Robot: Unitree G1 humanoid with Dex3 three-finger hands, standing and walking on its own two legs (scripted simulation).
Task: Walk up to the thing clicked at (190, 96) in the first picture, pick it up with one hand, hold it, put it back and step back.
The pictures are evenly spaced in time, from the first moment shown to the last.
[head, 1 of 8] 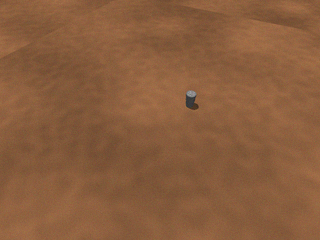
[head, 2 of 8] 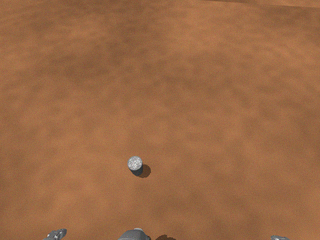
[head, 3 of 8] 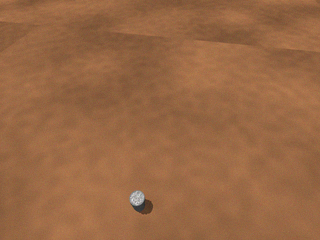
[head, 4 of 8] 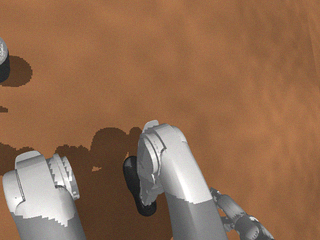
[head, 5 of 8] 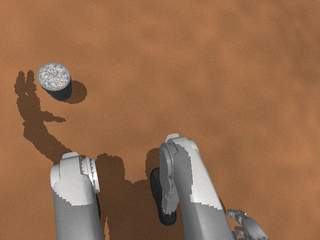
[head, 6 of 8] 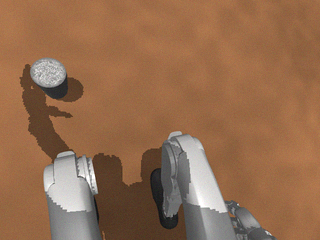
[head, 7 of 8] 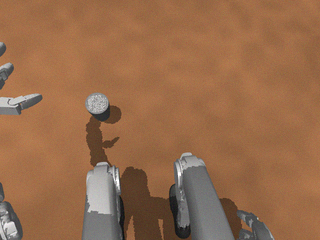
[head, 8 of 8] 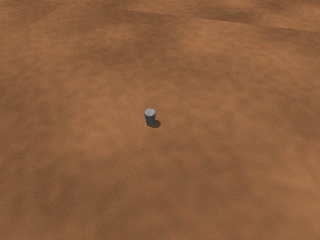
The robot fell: no
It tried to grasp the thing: yes
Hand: left
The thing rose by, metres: 0.01
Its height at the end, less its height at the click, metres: +0.00
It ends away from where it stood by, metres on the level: 0.00
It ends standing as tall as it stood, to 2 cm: yes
